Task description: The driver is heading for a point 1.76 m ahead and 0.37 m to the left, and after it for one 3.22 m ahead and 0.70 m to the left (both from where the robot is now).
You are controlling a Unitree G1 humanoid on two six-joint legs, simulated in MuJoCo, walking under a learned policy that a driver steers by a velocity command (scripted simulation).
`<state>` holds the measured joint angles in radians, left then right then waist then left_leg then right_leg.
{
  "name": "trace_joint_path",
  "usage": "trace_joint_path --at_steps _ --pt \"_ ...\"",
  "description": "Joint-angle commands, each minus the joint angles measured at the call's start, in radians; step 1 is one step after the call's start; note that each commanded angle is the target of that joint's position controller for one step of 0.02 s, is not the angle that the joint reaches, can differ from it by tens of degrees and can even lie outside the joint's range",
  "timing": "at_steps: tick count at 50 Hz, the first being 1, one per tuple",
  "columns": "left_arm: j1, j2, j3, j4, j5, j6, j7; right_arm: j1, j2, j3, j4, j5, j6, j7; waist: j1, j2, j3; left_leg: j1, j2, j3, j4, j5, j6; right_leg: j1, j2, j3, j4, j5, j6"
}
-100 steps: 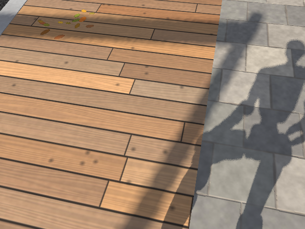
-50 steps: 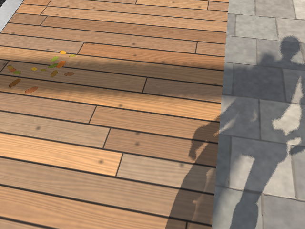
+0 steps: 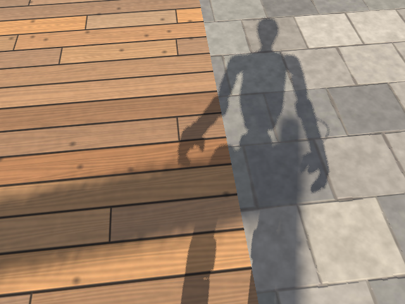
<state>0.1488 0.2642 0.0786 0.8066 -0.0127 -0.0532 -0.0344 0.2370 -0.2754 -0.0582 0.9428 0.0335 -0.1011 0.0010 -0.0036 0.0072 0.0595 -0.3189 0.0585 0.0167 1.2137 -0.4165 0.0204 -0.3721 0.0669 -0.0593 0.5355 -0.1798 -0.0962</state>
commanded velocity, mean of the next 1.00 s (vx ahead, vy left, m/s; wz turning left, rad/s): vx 0.50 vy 0.00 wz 0.25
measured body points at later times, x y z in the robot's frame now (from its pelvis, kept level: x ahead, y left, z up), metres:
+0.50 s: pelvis +0.30 +0.07 -0.01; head +0.34 +0.08 +0.44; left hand +0.31 +0.35 -0.14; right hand +0.48 -0.18 -0.12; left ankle +0.38 +0.16 -0.73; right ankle +0.12 -0.07 -0.65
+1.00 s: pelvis +0.61 +0.09 +0.00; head +0.63 +0.09 +0.45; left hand +0.70 +0.39 -0.09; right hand +0.73 -0.17 -0.13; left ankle +0.42 +0.16 -0.66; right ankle +0.71 +0.02 -0.73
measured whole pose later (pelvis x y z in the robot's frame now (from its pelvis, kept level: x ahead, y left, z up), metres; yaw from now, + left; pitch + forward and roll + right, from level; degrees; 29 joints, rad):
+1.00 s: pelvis +0.61 +0.09 +0.00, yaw +20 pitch +2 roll -1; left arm 0.10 0.27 0.05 0.77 0.00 -0.13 -0.03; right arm 0.35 -0.28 -0.05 0.85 0.02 -0.05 -0.01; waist -0.04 0.02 0.00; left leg -0.23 -0.08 -0.14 1.00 -0.50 0.05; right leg -0.42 0.04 -0.01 0.53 -0.15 -0.05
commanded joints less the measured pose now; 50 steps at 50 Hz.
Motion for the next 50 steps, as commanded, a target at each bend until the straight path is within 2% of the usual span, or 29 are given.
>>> trace_joint_path --at_steps 1,3,6,10,13,16,19,20,21,22,23,24,25,26,27,28,29,31,34,36,38,42,44,45,46,47,48,49,50 --pt "0.055 0.08 0.014 -0.037 0.018 -0.024 0.009 -0.033 -0.12 -0.032 -0.065 -0.01 -0.021 -0.001 0.013 -0.03 -0.108 -0.288 0.099 -0.079 -0.028 0.092 0.008 0.298 -0.284 0.349 -0.3 0.228 -0.183" --pt "0.062 0.098 0.017 -0.027 0.014 -0.032 0.012 -0.005 -0.091 -0.03 -0.055 -0.02 0.004 -0.003 -0.011 -0.033 -0.092 -0.256 0.108 -0.068 -0.101 0.125 -0.015 0.23 -0.271 0.3 -0.346 0.275 -0.185" --pt "0.099 0.133 0.024 -0.005 0.013 -0.037 0.029 -0.082 -0.076 -0.025 -0.082 -0.031 0.02 -0.008 0.0 -0.037 -0.047 -0.34 0.11 -0.055 -0.255 0.267 -0.052 0.223 -0.259 0.219 -0.385 0.335 -0.174" --pt "0.128 0.132 0.02 0.019 0.018 -0.037 0.039 -0.179 -0.051 -0.01 -0.099 -0.019 0.014 0.008 0.046 -0.059 -0.021 -0.304 0.075 -0.021 -0.51 0.529 -0.036 0.229 -0.212 0.085 -0.414 0.265 -0.108" --pt "0.171 0.142 0.023 0.054 0.017 -0.039 0.04 -0.249 -0.049 -0.002 -0.124 -0.008 0.013 0.021 0.077 -0.059 0.01 -0.312 0.045 -0.016 -0.605 0.574 -0.011 0.305 -0.249 0.052 -0.429 0.233 -0.097" --pt "0.188 0.143 0.026 0.078 0.013 -0.024 0.045 -0.29 -0.059 0.0 -0.156 -0.006 0.009 0.042 0.079 -0.056 0.025 -0.374 0.023 -0.023 -0.655 0.491 0.027 0.455 -0.303 0.024 -0.374 0.327 -0.077" --pt "0.147 0.173 0.035 0.067 0.009 -0.005 0.059 -0.215 -0.097 -0.017 -0.161 -0.012 0.012 0.059 0.018 -0.1 -0.045 -0.256 -0.043 0.04 -0.648 0.341 0.076 0.528 -0.319 -0.018 -0.212 0.737 -0.039" --pt "0.131 0.184 0.036 0.06 0.01 0.005 0.065 -0.121 -0.129 -0.035 -0.143 -0.014 0.017 0.059 -0.035 -0.11 -0.104 -0.134 -0.083 0.069 -0.646 0.304 0.096 0.522 -0.305 -0.04 -0.074 0.88 -0.02" --pt "0.118 0.182 0.032 0.049 0.011 0.013 0.072 0.027 -0.175 -0.063 -0.107 -0.015 0.021 0.052 -0.112 -0.08 -0.182 0.081 -0.113 0.064 -0.685 0.339 0.127 0.435 -0.262 -0.078 0.142 0.871 0.015" --pt "0.169 0.142 0.013 0.023 0.033 0.004 0.075 0.169 -0.269 -0.091 -0.092 -0.016 0.03 0.037 -0.131 0.084 -0.302 0.41 0.075 -0.228 -0.666 0.35 0.219 0.149 -0.198 -0.092 0.483 0.521 0.061" --pt "0.254 0.014 -0.029 0.009 0.044 -0.028 0.048 0.176 -0.278 -0.086 -0.093 -0.004 0.026 0.042 -0.05 0.262 -0.403 0.697 0.261 -0.764 -0.821 0.107 0.388 -0.247 0.013 0.037 0.76 -0.369 0.113" --pt "0.145 0.11 -0.011 0.001 -0.002 -0.065 0.032 0.186 -0.199 -0.064 -0.097 -0.008 0.023 0.041 -0.114 0.162 -0.383 0.708 0.246 -0.789 -0.912 0.005 0.346 -0.361 -0.029 0.176 0.837 -0.375 0.081" --pt "0.058 0.142 -0.004 -0.03 -0.03 -0.086 0.025 0.125 -0.168 -0.056 -0.112 -0.013 0.019 0.036 -0.113 0.112 -0.247 0.591 0.221 -0.66 -0.928 0.051 0.306 -0.422 -0.077 0.166 0.809 -0.282 0.059" --pt "0.018 0.14 -0.004 -0.037 -0.018 -0.097 0.031 0.062 -0.152 -0.05 -0.132 -0.018 0.016 0.034 -0.082 0.016 -0.17 0.444 0.188 -0.565 -0.941 0.149 0.288 -0.392 -0.116 0.156 0.741 -0.213 0.054" --pt "0.013 0.144 0.005 -0.037 0.005 -0.096 0.038 0.009 -0.13 -0.043 -0.149 -0.024 0.015 0.032 -0.041 -0.008 -0.122 0.311 0.159 -0.491 -0.956 0.256 0.279 -0.326 -0.145 0.155 0.655 -0.169 0.063" --pt "0.028 0.145 0.01 -0.039 0.016 -0.086 0.041 -0.019 -0.113 -0.035 -0.165 -0.033 0.014 0.029 -0.008 0.009 -0.114 0.233 0.132 -0.449 -0.977 0.331 0.276 -0.258 -0.161 0.161 0.614 -0.148 0.072" --pt "0.045 0.136 0.012 -0.04 0.021 -0.075 0.043 -0.03 -0.115 -0.035 -0.173 -0.03 0.016 0.025 0.01 0.024 -0.106 0.19 0.119 -0.42 -0.994 0.371 0.278 -0.233 -0.167 0.156 0.567 -0.142 0.087" --pt "0.038 0.114 0.009 -0.048 0.027 -0.056 0.05 -0.017 -0.139 -0.041 -0.179 -0.023 0.016 0.012 0.017 0.038 -0.083 0.117 0.099 -0.357 -1.012 0.449 0.278 -0.224 -0.166 0.13 0.465 -0.102 0.122" --pt "-0.072 0.086 0.0 -0.087 0.03 -0.05 0.053 0.025 -0.17 -0.051 -0.177 -0.018 0.022 -0.008 -0.016 0.046 -0.055 0.058 0.046 -0.284 -1.014 0.454 0.238 -0.209 -0.137 0.113 0.24 0.101 0.157" --pt "-0.125 0.064 -0.01 -0.097 0.024 -0.056 0.043 0.05 -0.159 -0.047 -0.17 -0.015 0.029 -0.014 -0.046 0.067 -0.057 0.042 0.015 -0.237 -1.004 0.418 0.203 -0.147 -0.111 0.097 0.091 0.247 0.158" --pt "-0.178 0.06 -0.015 -0.112 0.015 -0.065 0.032 0.099 -0.148 -0.043 -0.151 -0.015 0.032 -0.015 -0.079 0.076 -0.055 0.058 0.031 -0.251 -1.001 0.373 0.192 -0.107 -0.096 0.09 0.023 0.34 0.154" --pt "-0.22 0.1 -0.009 -0.136 0.011 -0.081 0.014 0.149 -0.145 -0.041 -0.127 -0.017 0.042 -0.016 -0.088 0.083 -0.041 0.236 0.105 -0.329 -0.906 0.408 0.183 -0.159 -0.095 0.107 -0.058 0.235 0.109" --pt "-0.174 0.122 -0.003 -0.132 0.01 -0.088 0.011 0.144 -0.158 -0.045 -0.127 -0.022 0.049 -0.018 -0.054 0.106 -0.046 0.293 0.129 -0.352 -0.847 0.534 0.169 -0.117 -0.085 0.091 -0.081 0.144 0.074" --pt "-0.087 0.144 0.009 -0.108 0.013 -0.092 0.014 0.126 -0.154 -0.043 -0.134 -0.021 0.051 -0.018 -0.004 0.105 -0.088 0.298 0.098 -0.33 -0.764 0.682 0.151 -0.001 -0.065 0.068 -0.117 0.145 0.044" --pt "0.054 0.183 0.024 -0.078 0.025 -0.096 0.018 0.109 -0.126 -0.03 -0.149 -0.028 0.05 -0.015 0.062 0.084 -0.206 0.233 0.048 -0.288 -0.587 0.722 0.125 0.226 -0.127 0.122 -0.074 0.185 -0.009" --pt "0.217 0.255 0.041 -0.057 0.031 -0.093 0.02 0.157 -0.079 -0.011 -0.168 -0.047 0.043 -0.015 0.097 -0.063 -0.362 0.025 -0.056 -0.208 -0.287 0.444 0.079 0.541 -0.305 0.352 -0.036 0.211 -0.1" --pt "0.285 0.28 0.053 -0.005 0.016 -0.078 0.008 0.284 -0.029 0.004 -0.161 -0.015 0.027 -0.009 0.053 -0.362 -0.427 -0.306 -0.169 -0.154 -0.009 -0.153 0.022 0.762 -0.469 0.774 -0.172 -0.03 -0.236" --pt "0.261 0.182 0.027 -0.018 -0.009 -0.074 0.006 0.202 -0.131 -0.013 -0.157 -0.001 0.02 -0.008 0.09 -0.206 -0.312 -0.429 -0.103 -0.212 0.074 -0.147 0.029 0.702 -0.444 0.785 -0.224 -0.254 -0.193" --pt "0.186 0.14 0.014 -0.032 -0.004 -0.068 0.011 0.081 -0.16 -0.021 -0.186 0.001 0.017 -0.005 0.096 -0.115 -0.175 -0.464 -0.059 -0.178 0.066 -0.048 0.032 0.565 -0.403 0.636 -0.246 -0.233 -0.148"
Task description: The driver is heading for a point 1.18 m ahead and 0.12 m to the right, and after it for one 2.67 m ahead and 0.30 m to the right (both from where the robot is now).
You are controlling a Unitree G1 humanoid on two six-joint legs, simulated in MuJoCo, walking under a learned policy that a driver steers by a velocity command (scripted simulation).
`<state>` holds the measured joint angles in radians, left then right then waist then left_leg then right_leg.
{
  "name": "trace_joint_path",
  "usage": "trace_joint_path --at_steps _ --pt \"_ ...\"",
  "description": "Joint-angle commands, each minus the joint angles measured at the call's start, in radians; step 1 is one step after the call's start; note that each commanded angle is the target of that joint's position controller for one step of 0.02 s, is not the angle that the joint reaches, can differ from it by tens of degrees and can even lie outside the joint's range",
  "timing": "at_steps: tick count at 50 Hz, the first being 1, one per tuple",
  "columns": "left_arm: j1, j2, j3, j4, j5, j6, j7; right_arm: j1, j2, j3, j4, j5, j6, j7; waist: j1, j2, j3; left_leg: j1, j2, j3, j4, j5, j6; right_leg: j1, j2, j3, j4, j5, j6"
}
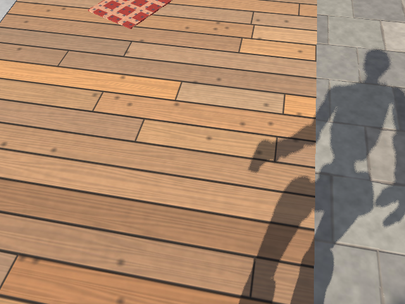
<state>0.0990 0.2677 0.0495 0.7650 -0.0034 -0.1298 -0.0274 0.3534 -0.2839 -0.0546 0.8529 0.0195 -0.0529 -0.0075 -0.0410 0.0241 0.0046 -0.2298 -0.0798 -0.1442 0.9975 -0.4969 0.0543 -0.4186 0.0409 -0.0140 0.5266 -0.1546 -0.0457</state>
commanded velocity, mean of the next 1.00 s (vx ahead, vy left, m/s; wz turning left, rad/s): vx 0.50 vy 0.00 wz -0.06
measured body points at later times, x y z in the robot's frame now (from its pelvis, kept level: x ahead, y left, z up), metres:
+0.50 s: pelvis +0.28 +0.04 +0.00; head +0.31 +0.05 +0.45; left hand +0.27 +0.32 -0.14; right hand +0.50 -0.20 -0.08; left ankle +0.37 +0.14 -0.73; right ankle +0.11 -0.10 -0.67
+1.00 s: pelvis +0.56 +0.00 -0.01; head +0.60 -0.01 +0.44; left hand +0.79 +0.22 -0.10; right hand +0.54 -0.29 -0.14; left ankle +0.38 +0.14 -0.71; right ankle +0.67 -0.10 -0.73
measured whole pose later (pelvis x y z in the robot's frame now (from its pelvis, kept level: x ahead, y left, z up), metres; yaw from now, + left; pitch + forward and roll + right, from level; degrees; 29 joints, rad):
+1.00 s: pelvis +0.56 +0.00 -0.01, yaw -8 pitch +3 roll +1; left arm 0.08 0.27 0.05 0.74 -0.02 -0.06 -0.05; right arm 0.33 -0.29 -0.07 0.89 0.00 -0.04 -0.02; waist -0.05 -0.01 0.02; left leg 0.00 0.04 0.15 0.57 -0.46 -0.02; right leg -0.53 0.01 -0.03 0.59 -0.09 -0.08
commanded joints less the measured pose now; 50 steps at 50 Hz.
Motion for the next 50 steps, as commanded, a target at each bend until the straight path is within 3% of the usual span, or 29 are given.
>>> trace_joint_path --at_steps 1,2,3,5,8,12,15,18,20,21,22,23,24,25,26,27,28,30,32,34,38,42,44,46,47,48,49,50 --pt "0.18 0.127 0.034 -0.001 0.0 0.015 0.004 -0.093 -0.137 -0.023 -0.11 0.003 -0.034 0.003 0.111 -0.064 -0.047 -0.525 0.121 0.024 0.238 0.107 -0.007 0.481 -0.336 0.487 -0.265 -0.138 -0.183" --pt "0.148 0.11 0.027 -0.003 0.008 0.017 0.003 -0.111 -0.124 -0.026 -0.117 -0.01 -0.034 0.004 0.087 -0.059 -0.009 -0.499 0.15 0.036 0.177 0.155 -0.013 0.399 -0.304 0.423 -0.288 -0.039 -0.181" --pt "0.138 0.1 0.022 -0.001 0.016 0.016 0.003 -0.095 -0.108 -0.027 -0.117 -0.012 -0.032 0.006 0.063 -0.089 -0.012 -0.448 0.172 0.042 0.14 0.182 -0.017 0.352 -0.278 0.372 -0.306 0.034 -0.174" --pt "0.147 0.101 0.021 0.012 0.006 0.013 0.003 -0.073 -0.073 -0.02 -0.114 -0.01 -0.025 0.008 0.045 -0.116 -0.023 -0.416 0.186 0.066 0.069 0.194 -0.031 0.315 -0.257 0.301 -0.337 0.127 -0.183" --pt "0.172 0.148 0.033 0.033 -0.002 0.017 0.013 -0.159 -0.048 -0.009 -0.147 -0.019 -0.021 0.007 0.057 -0.093 -0.002 -0.452 0.199 0.092 -0.091 0.306 -0.061 0.297 -0.255 0.225 -0.377 0.226 -0.194" --pt "0.223 0.162 0.035 0.062 -0.013 0.03 0.022 -0.284 -0.028 0.003 -0.177 -0.014 -0.03 0.017 0.097 -0.089 0.018 -0.377 0.166 0.128 -0.341 0.534 -0.066 0.281 -0.204 0.115 -0.387 0.245 -0.152" --pt "0.288 0.167 0.035 0.095 -0.019 0.041 0.024 -0.369 -0.033 0.005 -0.206 -0.004 -0.036 0.029 0.127 -0.09 0.04 -0.363 0.143 0.135 -0.427 0.577 -0.057 0.338 -0.233 0.119 -0.369 0.227 -0.146" --pt "0.307 0.18 0.039 0.116 -0.021 0.059 0.029 -0.406 -0.053 0.0 -0.231 -0.002 -0.043 0.045 0.113 -0.1 0.05 -0.373 0.132 0.129 -0.484 0.491 -0.021 0.443 -0.283 0.136 -0.313 0.288 -0.127" --pt "0.285 0.199 0.045 0.117 -0.02 0.069 0.034 -0.333 -0.087 -0.015 -0.217 -0.006 -0.047 0.047 0.058 -0.117 0.004 -0.247 0.099 0.157 -0.514 0.433 0.01 0.473 -0.282 0.121 -0.214 0.491 -0.104" --pt "0.271 0.193 0.041 0.114 -0.019 0.074 0.036 -0.21 -0.121 -0.035 -0.18 -0.009 -0.046 0.042 -0.008 -0.107 -0.071 -0.07 0.074 0.182 -0.538 0.448 0.038 0.447 -0.243 0.085 -0.076 0.618 -0.081" --pt "0.263 0.165 0.027 0.096 -0.006 0.073 0.039 -0.038 -0.176 -0.056 -0.138 -0.018 -0.044 0.033 -0.079 -0.074 -0.197 0.208 0.155 0.105 -0.491 0.489 0.086 0.305 -0.197 0.049 0.147 0.524 -0.049" --pt "0.369 0.06 -0.006 0.072 0.003 0.054 0.033 0.076 -0.275 -0.08 -0.12 -0.032 -0.036 0.026 -0.064 0.14 -0.354 0.616 0.412 -0.309 -0.504 0.383 0.236 -0.1 -0.049 -0.014 0.546 0.12 0.024" --pt "0.365 0.075 -0.007 0.09 -0.003 0.033 0.026 0.106 -0.213 -0.064 -0.106 -0.013 -0.028 0.028 -0.075 0.226 -0.423 0.662 0.479 -0.577 -0.647 0.264 0.282 -0.256 0.0 0.101 0.71 -0.418 0.029" --pt "0.281 0.162 0.018 0.064 -0.03 0.02 0.018 0.04 -0.166 -0.045 -0.111 -0.008 -0.026 0.028 -0.072 0.151 -0.262 0.54 0.445 -0.467 -0.678 0.175 0.236 -0.352 -0.063 0.125 0.779 -0.386 0.016" --pt "0.205 0.162 0.018 0.043 -0.037 0.016 0.017 -0.032 -0.143 -0.036 -0.125 -0.01 -0.025 0.026 -0.048 0.092 -0.149 0.385 0.404 -0.337 -0.704 0.2 0.205 -0.356 -0.112 0.091 0.749 -0.295 0.009" --pt "0.169 0.151 0.019 0.036 -0.024 0.018 0.02 -0.092 -0.118 -0.028 -0.127 -0.02 -0.027 0.03 -0.017 0.044 -0.067 0.238 0.363 -0.249 -0.747 0.263 0.193 -0.324 -0.144 0.075 0.683 -0.226 0.013" --pt "0.182 0.143 0.025 0.041 -0.013 0.03 0.024 -0.131 -0.089 -0.019 -0.132 -0.029 -0.034 0.033 0.021 0.06 -0.039 0.141 0.33 -0.185 -0.78 0.328 0.178 -0.26 -0.174 0.083 0.629 -0.177 0.016" --pt "0.223 0.099 0.019 0.057 -0.009 0.054 0.027 -0.154 -0.087 -0.021 -0.124 -0.026 -0.045 0.038 0.059 0.077 -0.028 0.042 0.304 -0.114 -0.835 0.396 0.187 -0.184 -0.186 0.078 0.582 -0.131 0.032" --pt "0.188 0.089 0.018 0.042 -0.002 0.064 0.032 -0.138 -0.11 -0.028 -0.105 -0.023 -0.054 0.033 0.065 0.059 -0.006 0.019 0.299 -0.058 -0.865 0.462 0.2 -0.214 -0.192 0.073 0.512 -0.058 0.052" --pt "0.126 0.083 0.015 0.025 0.001 0.063 0.03 -0.112 -0.126 -0.033 -0.085 -0.025 -0.053 0.024 0.052 0.037 0.009 0.043 0.294 -0.004 -0.878 0.505 0.193 -0.256 -0.195 0.075 0.401 0.059 0.064" --pt "0.005 0.057 0.003 -0.002 -0.01 0.055 0.011 -0.069 -0.145 -0.036 -0.053 -0.025 -0.051 0.011 0.002 0.027 0.034 0.068 0.269 0.125 -0.895 0.517 0.143 -0.211 -0.16 0.041 0.174 0.264 0.051" --pt "-0.097 0.061 -0.001 -0.055 -0.018 0.055 -0.008 -0.007 -0.158 -0.042 -0.007 -0.016 -0.037 0.007 -0.038 0.015 0.066 0.219 0.321 0.169 -0.871 0.525 0.127 -0.257 -0.133 0.045 0.076 0.245 0.022" --pt "-0.122 0.068 0.0 -0.079 -0.017 0.056 -0.021 -0.002 -0.162 -0.046 0.005 -0.012 -0.023 0.003 -0.036 0.019 0.071 0.303 0.348 0.184 -0.825 0.593 0.109 -0.282 -0.122 0.034 0.051 0.165 -0.002" --pt "-0.095 0.086 0.009 -0.091 -0.013 0.056 -0.031 -0.023 -0.179 -0.052 0.002 -0.009 -0.009 -0.005 -0.008 0.042 0.042 0.348 0.355 0.215 -0.728 0.84 0.084 -0.218 -0.085 -0.014 0.043 0.061 -0.032" --pt "-0.037 0.11 0.023 -0.085 -0.01 0.058 -0.032 -0.037 -0.193 -0.056 -0.004 -0.008 0.0 -0.011 0.027 0.06 -0.005 0.354 0.346 0.237 -0.63 1.03 0.067 -0.124 -0.047 -0.051 0.046 0.018 -0.05" --pt "0.094 0.146 0.047 -0.055 -0.011 0.059 -0.03 -0.052 -0.192 -0.054 -0.012 -0.009 0.011 -0.019 0.1 0.049 -0.079 0.316 0.313 0.28 -0.45 1.142 0.038 0.056 -0.002 -0.078 0.008 0.042 -0.076" --pt "0.262 0.221 0.081 -0.017 -0.013 0.064 -0.017 -0.041 -0.172 -0.043 -0.033 -0.02 0.011 -0.03 0.166 -0.01 -0.181 0.127 0.272 0.3 -0.189 1.0 -0.001 0.348 -0.055 0.045 0.01 0.085 -0.127" --pt "0.332 0.334 0.108 -0.014 -0.018 0.069 -0.007 0.043 -0.057 -0.002 -0.083 -0.047 -0.016 -0.015 0.116 -0.248 -0.293 -0.325 0.09 0.286 0.201 0.359 -0.075 0.729 -0.304 0.56 -0.045 -0.042 -0.309"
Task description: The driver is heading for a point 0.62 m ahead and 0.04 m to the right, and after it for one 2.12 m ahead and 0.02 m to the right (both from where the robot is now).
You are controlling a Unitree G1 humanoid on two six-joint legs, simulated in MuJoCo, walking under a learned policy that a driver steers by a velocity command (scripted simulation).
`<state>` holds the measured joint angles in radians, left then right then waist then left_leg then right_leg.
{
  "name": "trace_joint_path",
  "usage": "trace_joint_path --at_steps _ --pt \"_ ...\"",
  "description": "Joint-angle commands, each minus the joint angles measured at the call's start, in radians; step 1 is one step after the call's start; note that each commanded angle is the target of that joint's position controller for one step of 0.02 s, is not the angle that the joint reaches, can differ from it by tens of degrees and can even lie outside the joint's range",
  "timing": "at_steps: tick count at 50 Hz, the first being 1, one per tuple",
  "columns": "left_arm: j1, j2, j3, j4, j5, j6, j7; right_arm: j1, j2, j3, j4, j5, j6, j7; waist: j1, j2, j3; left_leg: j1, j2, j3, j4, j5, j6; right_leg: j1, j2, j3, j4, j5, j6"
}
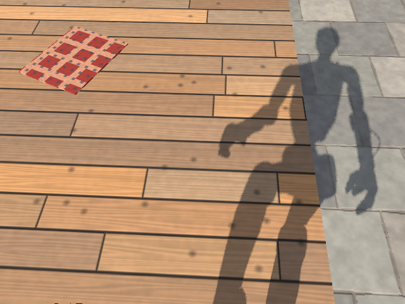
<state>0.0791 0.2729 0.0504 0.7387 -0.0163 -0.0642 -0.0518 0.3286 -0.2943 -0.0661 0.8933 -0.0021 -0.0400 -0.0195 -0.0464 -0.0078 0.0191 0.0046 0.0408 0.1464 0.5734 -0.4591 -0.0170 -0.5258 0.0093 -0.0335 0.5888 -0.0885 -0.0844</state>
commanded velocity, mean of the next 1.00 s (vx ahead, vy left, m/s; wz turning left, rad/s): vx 0.50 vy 0.00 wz -0.22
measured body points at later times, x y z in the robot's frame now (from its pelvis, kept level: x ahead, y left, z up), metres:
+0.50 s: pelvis +0.29 +0.02 +0.01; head +0.32 +0.02 +0.46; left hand +0.38 +0.29 -0.12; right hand +0.45 -0.27 -0.07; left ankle +0.41 +0.10 -0.72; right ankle +0.12 -0.08 -0.70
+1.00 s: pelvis +0.56 -0.06 +0.01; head +0.59 -0.07 +0.45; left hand +0.85 +0.10 -0.06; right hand +0.47 -0.33 -0.13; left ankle +0.42 +0.10 -0.71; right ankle +0.66 -0.19 -0.72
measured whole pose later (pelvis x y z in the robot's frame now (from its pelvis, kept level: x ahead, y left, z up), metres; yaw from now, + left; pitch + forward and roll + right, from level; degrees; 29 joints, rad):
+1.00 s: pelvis +0.56 -0.06 +0.01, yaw -12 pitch +3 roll +1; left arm 0.02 0.25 0.04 0.66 -0.01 -0.09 -0.04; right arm 0.42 -0.30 -0.05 0.90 0.02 -0.04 0.00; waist -0.09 -0.01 0.01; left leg 0.03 -0.01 0.00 0.41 -0.45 0.01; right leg -0.49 -0.01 -0.02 0.49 -0.04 -0.07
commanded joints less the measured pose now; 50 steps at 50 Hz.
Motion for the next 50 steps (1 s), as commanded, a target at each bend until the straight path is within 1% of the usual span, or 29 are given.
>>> trace_joint_path --at_steps 1,2,3,4,5,7,9,10,14,16,19,21,22,23,24,25,26,27,28,29,30,33,36,40,44,47,48,49,50 --pt "0.368 0.266 0.085 0.001 -0.009 0.0 0.017 0.031 -0.07 0.012 -0.117 -0.012 -0.069 0.013 0.147 -0.19 -0.407 -0.731 -0.098 -0.205 0.769 -0.115 -0.001 0.951 -0.349 0.861 -0.255 -0.171 -0.325" --pt "0.34 0.211 0.068 0.0 -0.001 -0.003 0.02 -0.057 -0.128 -0.005 -0.142 0.028 -0.095 0.028 0.165 -0.141 -0.292 -0.822 -0.034 -0.251 0.798 -0.054 0.022 0.881 -0.314 0.714 -0.267 -0.16 -0.269" --pt "0.285 0.187 0.062 -0.012 0.0 -0.005 0.024 -0.11 -0.124 0.0 -0.158 0.032 -0.109 0.029 0.144 -0.067 -0.194 -0.817 0.01 -0.235 0.735 0.031 0.035 0.739 -0.27 0.581 -0.27 -0.093 -0.233" --pt "0.222 0.164 0.056 -0.027 0.003 -0.003 0.026 -0.131 -0.121 -0.005 -0.159 0.011 -0.111 0.022 0.105 -0.009 -0.124 -0.769 0.042 -0.226 0.641 0.087 0.031 0.591 -0.236 0.493 -0.289 -0.009 -0.21" --pt "0.177 0.136 0.045 -0.046 0.012 -0.003 0.028 -0.129 -0.13 -0.014 -0.159 -0.002 -0.101 0.017 0.068 -0.016 -0.089 -0.693 0.065 -0.226 0.579 0.12 0.024 0.477 -0.207 0.434 -0.316 0.076 -0.199" --pt "0.148 0.136 0.046 -0.064 0.014 -0.002 0.034 -0.103 -0.107 -0.015 -0.164 -0.01 -0.076 0.016 0.031 -0.046 -0.075 -0.622 0.069 -0.219 0.507 0.143 -0.002 0.364 -0.182 0.395 -0.355 0.147 -0.212" --pt "0.162 0.161 0.054 -0.064 0.008 -0.005 0.046 -0.128 -0.086 -0.01 -0.178 -0.014 -0.062 0.012 0.027 -0.048 -0.055 -0.613 0.057 -0.201 0.406 0.213 -0.033 0.297 -0.159 0.337 -0.375 0.183 -0.211" --pt "0.175 0.174 0.059 -0.061 0.005 -0.005 0.053 -0.166 -0.076 -0.007 -0.192 -0.015 -0.06 0.01 0.038 -0.048 -0.042 -0.615 0.049 -0.196 0.332 0.277 -0.044 0.279 -0.146 0.317 -0.379 0.178 -0.2" --pt "0.239 0.161 0.054 -0.034 0.0 0.0 0.065 -0.296 -0.039 0.011 -0.217 -0.005 -0.07 0.027 0.105 -0.074 -0.028 -0.512 0.006 -0.177 0.046 0.569 -0.047 0.253 -0.105 0.245 -0.377 0.066 -0.14" --pt "0.277 0.162 0.053 -0.013 -0.002 0.001 0.063 -0.338 -0.053 0.009 -0.231 0.006 -0.076 0.036 0.124 -0.079 -0.014 -0.504 0.0 -0.187 -0.007 0.596 -0.035 0.295 -0.133 0.274 -0.363 0.023 -0.134" --pt "0.305 0.165 0.054 0.006 -0.001 0.007 0.063 -0.358 -0.086 0.0 -0.247 0.006 -0.085 0.046 0.122 -0.082 0.003 -0.531 -0.001 -0.201 -0.069 0.504 0.005 0.413 -0.19 0.334 -0.296 0.032 -0.12" --pt "0.296 0.172 0.057 0.011 0.002 0.015 0.065 -0.313 -0.102 -0.007 -0.241 0.006 -0.091 0.047 0.091 -0.102 0.001 -0.483 -0.011 -0.183 -0.094 0.421 0.038 0.459 -0.209 0.354 -0.241 0.125 -0.102" --pt "0.283 0.162 0.053 0.007 0.003 0.018 0.065 -0.236 -0.119 -0.018 -0.22 0.002 -0.093 0.044 0.048 -0.098 -0.033 -0.378 -0.031 -0.157 -0.128 0.412 0.064 0.464 -0.176 0.334 -0.162 0.252 -0.084" --pt "0.278 0.129 0.04 -0.002 0.009 0.018 0.063 -0.109 -0.157 -0.034 -0.193 -0.008 -0.097 0.039 -0.009 -0.067 -0.14 -0.175 0.023 -0.201 -0.101 0.444 0.11 0.414 -0.119 0.286 0.016 0.298 -0.055" --pt "0.348 0.075 0.018 -0.02 0.027 0.011 0.065 0.039 -0.233 -0.052 -0.177 -0.017 -0.096 0.038 -0.03 0.093 -0.302 0.151 0.21 -0.445 -0.066 0.453 0.209 0.197 -0.016 0.209 0.328 0.038 -0.005" --pt "0.445 0.036 0.006 -0.018 -0.001 -0.004 0.061 0.116 -0.254 -0.064 -0.129 -0.002 -0.082 0.05 -0.006 0.368 -0.365 0.351 0.35 -0.866 -0.229 0.162 0.329 -0.115 0.092 0.159 0.595 -0.48 0.05" --pt "0.36 0.136 0.024 -0.014 -0.015 -0.01 0.06 0.095 -0.165 -0.04 -0.138 0.021 -0.079 0.051 -0.04 0.216 -0.252 0.289 0.333 -0.881 -0.283 -0.054 0.29 -0.233 0.031 0.218 0.686 -0.468 0.044" --pt "0.243 0.164 0.033 -0.041 -0.016 -0.012 0.059 0.024 -0.127 -0.026 -0.15 0.016 -0.073 0.047 -0.044 0.121 -0.126 0.159 0.297 -0.74 -0.297 -0.026 0.249 -0.265 -0.015 0.183 0.68 -0.373 0.039" --pt "0.188 0.151 0.03 -0.055 -0.004 -0.013 0.059 -0.029 -0.114 -0.017 -0.16 0.003 -0.068 0.047 -0.023 0.064 -0.059 0.038 0.257 -0.636 -0.317 0.092 0.239 -0.239 -0.054 0.147 0.639 -0.3 0.043" --pt "0.174 0.137 0.032 -0.06 0.007 -0.014 0.057 -0.062 -0.096 -0.011 -0.161 -0.005 -0.066 0.047 0.001 0.065 -0.024 -0.043 0.224 -0.57 -0.339 0.186 0.238 -0.209 -0.084 0.14 0.578 -0.249 0.048" --pt "0.189 0.121 0.033 -0.057 0.008 -0.012 0.055 -0.076 -0.083 -0.005 -0.161 -0.012 -0.068 0.046 0.024 0.092 -0.025 -0.09 0.195 -0.516 -0.359 0.258 0.23 -0.156 -0.105 0.135 0.541 -0.219 0.051" --pt "0.193 0.079 0.025 -0.056 0.01 -0.004 0.054 -0.062 -0.098 -0.008 -0.143 0.002 -0.074 0.042 0.04 0.105 -0.028 -0.131 0.176 -0.415 -0.402 0.415 0.249 -0.137 -0.12 0.103 0.443 -0.176 0.075" --pt "0.101 0.057 0.015 -0.083 0.015 -0.006 0.053 -0.036 -0.13 -0.017 -0.122 0.007 -0.066 0.031 0.021 0.074 -0.011 -0.123 0.164 -0.337 -0.428 0.511 0.245 -0.164 -0.126 0.087 0.271 -0.033 0.097" --pt "-0.023 0.037 0.005 -0.11 0.008 -0.017 0.039 0.023 -0.143 -0.018 -0.088 0.019 -0.054 0.025 -0.025 0.074 0.013 -0.122 0.13 -0.248 -0.428 0.524 0.213 -0.093 -0.091 0.051 0.051 0.154 0.099" --pt "-0.123 0.047 0.006 -0.148 -0.002 -0.027 0.019 0.086 -0.151 -0.02 -0.05 0.023 -0.034 0.022 -0.048 0.076 0.044 -0.022 0.182 -0.264 -0.387 0.537 0.205 -0.101 -0.067 0.047 -0.044 0.134 0.076" --pt "-0.091 0.079 0.017 -0.15 0.0 -0.033 0.008 0.076 -0.173 -0.029 -0.038 0.025 -0.018 0.014 -0.003 0.096 0.02 0.053 0.21 -0.267 -0.299 0.707 0.178 -0.023 -0.042 0.034 -0.092 0.029 0.034" --pt "-0.011 0.102 0.03 -0.129 0.005 -0.034 0.011 0.055 -0.181 -0.03 -0.041 0.027 -0.013 0.011 0.049 0.102 -0.03 0.048 0.19 -0.242 -0.207 0.867 0.162 0.102 -0.013 0.006 -0.118 0.026 0.011" --pt "0.133 0.148 0.054 -0.087 0.011 -0.034 0.02 0.054 -0.161 -0.022 -0.045 0.025 -0.011 0.01 0.116 0.083 -0.126 -0.023 0.14 -0.215 -0.037 0.92 0.136 0.334 -0.015 0.009 -0.126 0.057 -0.021" --pt "0.323 0.222 0.074 -0.057 0.025 -0.031 0.033 0.048 -0.11 0.001 -0.075 0.0 -0.015 0.009 0.187 -0.022 -0.285 -0.241 0.079 -0.182 0.269 0.639 0.1 0.659 -0.207 0.211 -0.077 0.108 -0.088"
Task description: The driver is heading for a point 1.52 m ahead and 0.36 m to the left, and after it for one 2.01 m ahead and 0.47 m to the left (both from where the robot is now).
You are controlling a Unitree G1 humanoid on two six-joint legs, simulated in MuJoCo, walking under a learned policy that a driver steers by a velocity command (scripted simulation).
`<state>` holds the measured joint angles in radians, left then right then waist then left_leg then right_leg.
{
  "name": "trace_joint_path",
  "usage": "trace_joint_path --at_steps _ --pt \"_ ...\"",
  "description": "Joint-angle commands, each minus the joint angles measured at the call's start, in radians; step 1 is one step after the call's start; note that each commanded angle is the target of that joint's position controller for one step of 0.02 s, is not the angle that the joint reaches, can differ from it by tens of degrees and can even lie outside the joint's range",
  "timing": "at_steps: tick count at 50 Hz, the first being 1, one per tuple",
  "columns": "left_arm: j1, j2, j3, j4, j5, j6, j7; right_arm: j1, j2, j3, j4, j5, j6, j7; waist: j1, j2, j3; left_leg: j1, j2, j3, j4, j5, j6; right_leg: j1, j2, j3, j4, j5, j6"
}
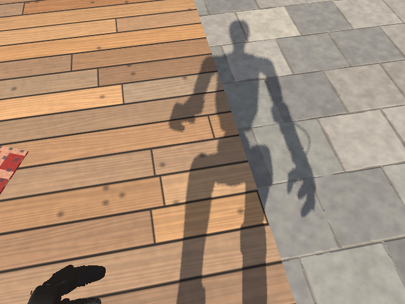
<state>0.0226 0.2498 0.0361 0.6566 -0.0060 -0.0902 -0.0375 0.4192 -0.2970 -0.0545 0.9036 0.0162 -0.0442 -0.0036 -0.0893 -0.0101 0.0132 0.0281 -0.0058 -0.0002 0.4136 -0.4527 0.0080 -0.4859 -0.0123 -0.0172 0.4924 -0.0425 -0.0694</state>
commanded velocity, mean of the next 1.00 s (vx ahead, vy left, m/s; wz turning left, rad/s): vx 0.50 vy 0.00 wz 0.36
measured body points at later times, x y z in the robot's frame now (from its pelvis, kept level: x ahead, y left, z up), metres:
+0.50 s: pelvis +0.26 +0.02 +0.00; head +0.29 +0.04 +0.45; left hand +0.21 +0.31 -0.13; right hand +0.52 -0.16 -0.09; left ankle +0.38 +0.16 -0.71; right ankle +0.12 -0.11 -0.72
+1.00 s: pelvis +0.54 +0.11 +0.01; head +0.57 +0.12 +0.46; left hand +0.65 +0.41 -0.08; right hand +0.69 -0.15 -0.11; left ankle +0.38 +0.15 -0.72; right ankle +0.75 +0.05 -0.71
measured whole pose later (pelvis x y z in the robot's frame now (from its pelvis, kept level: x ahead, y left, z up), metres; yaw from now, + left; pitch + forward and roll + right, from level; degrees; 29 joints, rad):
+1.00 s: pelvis +0.54 +0.11 +0.01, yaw +24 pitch +2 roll +1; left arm 0.05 0.27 0.04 0.74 -0.01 -0.10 -0.04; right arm 0.36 -0.28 -0.07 0.80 0.01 -0.05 0.00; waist -0.08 -0.04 0.01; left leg 0.02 -0.08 -0.08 0.32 -0.37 0.05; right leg -0.55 -0.04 0.02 0.51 0.02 -0.01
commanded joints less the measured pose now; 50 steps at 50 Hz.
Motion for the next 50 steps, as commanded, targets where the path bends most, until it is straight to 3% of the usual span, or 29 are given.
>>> trace_joint_path --at_steps 1,2,3,4,5,7,8,11,16,21,24,25,26,27,28,29,30,31,32,33,34,37,42,46,48,50 --pt "0.41 0.306 0.098 0.043 0.015 0.001 0.016 0.098 0.014 0.026 -0.094 -0.011 -0.032 0.001 0.16 -0.286 -0.407 -0.646 -0.045 -0.032 0.759 -0.09 0.019 0.922 -0.413 0.642 -0.074 -0.108 -0.257" --pt "0.421 0.205 0.076 0.041 0.005 0.006 0.019 0.036 -0.102 -0.002 -0.075 0.013 -0.046 0.006 0.212 -0.178 -0.373 -0.754 0.0 -0.144 0.869 -0.131 0.022 0.878 -0.394 0.693 -0.144 -0.269 -0.237" --pt "0.355 0.171 0.062 0.04 0.003 0.005 0.024 -0.064 -0.147 -0.018 -0.107 0.032 -0.053 0.009 0.206 -0.131 -0.211 -0.806 0.043 -0.127 0.877 -0.042 0.027 0.742 -0.36 0.532 -0.172 -0.251 -0.189" --pt "0.289 0.149 0.054 0.039 0.008 0.003 0.025 -0.114 -0.136 -0.018 -0.115 0.027 -0.052 0.005 0.174 -0.071 -0.134 -0.772 0.087 -0.105 0.835 0.047 0.022 0.602 -0.316 0.419 -0.205 -0.184 -0.161" --pt "0.238 0.121 0.047 0.04 0.013 -0.001 0.022 -0.134 -0.125 -0.022 -0.117 0.014 -0.045 0.003 0.145 -0.065 -0.073 -0.739 0.111 -0.101 0.785 0.101 0.016 0.492 -0.282 0.337 -0.244 -0.124 -0.147" --pt "0.193 0.096 0.044 0.051 0.02 -0.017 0.017 -0.086 -0.084 -0.023 -0.101 0.015 -0.016 0.001 0.092 -0.09 -0.042 -0.641 0.139 -0.108 0.746 0.163 0.006 0.369 -0.248 0.225 -0.315 -0.061 -0.134" --pt "0.186 0.098 0.046 0.061 0.018 -0.025 0.017 -0.079 -0.063 -0.021 -0.099 0.016 -0.004 0.0 0.081 -0.08 -0.029 -0.633 0.142 -0.107 0.732 0.176 0.0 0.338 -0.247 0.182 -0.338 -0.021 -0.138" --pt "0.191 0.125 0.058 0.093 0.024 -0.034 0.026 -0.133 -0.049 -0.023 -0.125 0.009 0.012 -0.003 0.075 -0.051 0.011 -0.704 0.145 -0.127 0.65 0.292 -0.016 0.33 -0.246 0.073 -0.372 0.074 -0.137" --pt "0.218 0.157 0.065 0.126 0.018 -0.023 0.043 -0.275 -0.025 -0.013 -0.169 0.004 0.0 0.026 0.122 -0.031 0.048 -0.685 0.125 -0.053 0.37 0.531 -0.007 0.37 -0.211 -0.093 -0.387 0.122 -0.096" --pt "0.302 0.192 0.079 0.173 -0.003 0.012 0.05 -0.416 -0.019 -0.005 -0.25 0.005 0.001 0.055 0.169 -0.02 0.089 -0.748 0.103 0.014 0.233 0.452 0.034 0.559 -0.27 -0.145 -0.322 0.219 -0.081" --pt "0.279 0.229 0.089 0.171 -0.013 0.036 0.06 -0.376 -0.056 -0.025 -0.273 0.005 0.006 0.067 0.116 -0.068 0.028 -0.624 0.027 0.093 0.22 0.3 0.085 0.622 -0.279 -0.185 -0.159 0.633 -0.048" --pt "0.268 0.241 0.092 0.167 -0.015 0.046 0.065 -0.296 -0.084 -0.042 -0.26 0.007 0.009 0.066 0.066 -0.084 -0.024 -0.515 -0.014 0.118 0.221 0.255 0.109 0.614 -0.271 -0.197 -0.033 0.772 -0.034" --pt "0.248 0.242 0.089 0.162 -0.019 0.052 0.069 -0.15 -0.131 -0.07 -0.226 0.009 0.01 0.058 -0.019 -0.07 -0.099 -0.304 -0.055 0.122 0.157 0.302 0.144 0.543 -0.239 -0.221 0.163 0.773 -0.006" --pt "0.255 0.215 0.076 0.146 -0.004 0.045 0.073 0.014 -0.214 -0.106 -0.188 0.009 0.019 0.037 -0.088 0.018 -0.192 0.006 0.022 -0.043 0.12 0.326 0.199 0.31 -0.196 -0.222 0.455 0.5 0.04" --pt "0.346 0.059 0.029 0.092 0.032 0.016 0.056 -0.013 -0.315 -0.119 -0.191 0.017 0.015 0.028 0.039 0.273 -0.256 0.326 0.276 -0.604 0.041 0.205 0.383 -0.154 0.021 -0.142 0.803 -0.478 0.106" --pt "0.259 0.124 0.033 0.08 -0.005 -0.028 0.039 0.021 -0.247 -0.096 -0.221 0.005 0.0 0.032 -0.029 0.169 -0.388 0.399 0.345 -0.842 -0.096 0.104 0.432 -0.274 0.047 0.097 0.921 -0.564 0.093" --pt "0.162 0.169 0.045 0.049 -0.042 -0.05 0.029 -0.011 -0.188 -0.08 -0.214 -0.003 -0.012 0.033 -0.044 0.124 -0.254 0.32 0.315 -0.691 -0.116 0.167 0.376 -0.354 -0.007 0.115 0.9 -0.472 0.068" --pt "0.145 0.16 0.04 0.046 -0.032 -0.062 0.032 -0.071 -0.158 -0.071 -0.22 0.003 -0.019 0.032 -0.002 0.052 -0.164 0.174 0.268 -0.562 -0.113 0.253 0.336 -0.325 -0.053 0.109 0.808 -0.383 0.053" --pt "0.152 0.163 0.045 0.064 -0.007 -0.061 0.039 -0.144 -0.119 -0.059 -0.232 0.0 -0.02 0.03 0.044 0.018 -0.107 0.032 0.236 -0.46 -0.121 0.366 0.307 -0.257 -0.087 0.1 0.719 -0.333 0.058" --pt "0.175 0.174 0.053 0.075 0.003 -0.049 0.038 -0.188 -0.085 -0.046 -0.251 -0.014 -0.021 0.026 0.078 0.03 -0.086 -0.066 0.213 -0.395 -0.143 0.469 0.296 -0.18 -0.112 0.101 0.675 -0.297 0.064" --pt "0.195 0.169 0.055 0.081 0.006 -0.034 0.036 -0.202 -0.081 -0.042 -0.256 -0.019 -0.022 0.023 0.097 0.04 -0.079 -0.124 0.204 -0.367 -0.165 0.521 0.296 -0.136 -0.118 0.095 0.644 -0.28 0.074" --pt "0.173 0.119 0.042 0.072 0.016 -0.006 0.038 -0.172 -0.115 -0.048 -0.233 -0.013 -0.031 0.011 0.1 0.042 -0.042 -0.222 0.178 -0.257 -0.212 0.632 0.292 -0.121 -0.119 0.06 0.506 -0.186 0.115" --pt "0.005 0.086 0.023 0.035 0.007 -0.011 0.025 -0.108 -0.132 -0.048 -0.195 -0.006 -0.03 -0.002 0.028 0.069 0.002 -0.243 0.114 -0.146 -0.228 0.506 0.215 -0.064 -0.07 0.031 0.155 0.162 0.12" --pt "-0.082 0.106 0.024 0.006 -0.004 -0.02 0.009 -0.045 -0.137 -0.049 -0.152 0.0 -0.024 0.0 -0.005 0.078 0.039 -0.116 0.18 -0.199 -0.191 0.452 0.209 -0.11 -0.052 0.045 0.047 0.153 0.087" --pt "-0.084 0.12 0.028 -0.003 -0.002 -0.027 -0.001 -0.03 -0.143 -0.052 -0.137 0.0 -0.016 -0.005 0.006 0.087 0.041 -0.031 0.219 -0.226 -0.146 0.512 0.197 -0.131 -0.045 0.048 0.014 0.074 0.058" --pt "-0.025 0.14 0.036 0.009 -0.002 -0.031 -0.004 -0.042 -0.153 -0.057 -0.132 -0.001 -0.007 -0.009 0.044 0.111 0.016 0.012 0.226 -0.227 -0.078 0.674 0.174 -0.053 -0.021 0.027 -0.005 -0.01 0.026"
